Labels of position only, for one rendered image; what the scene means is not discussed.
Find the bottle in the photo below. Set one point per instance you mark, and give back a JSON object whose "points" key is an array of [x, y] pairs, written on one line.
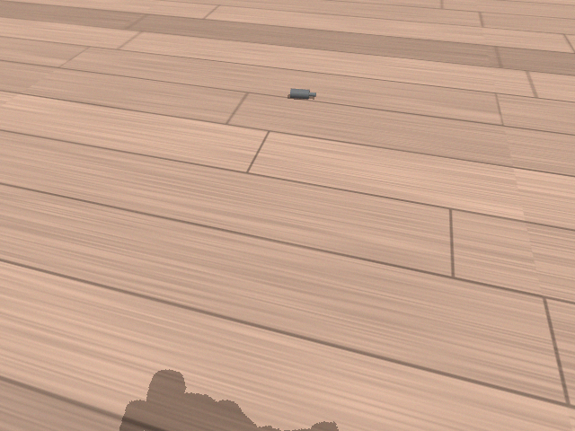
{"points": [[301, 93]]}

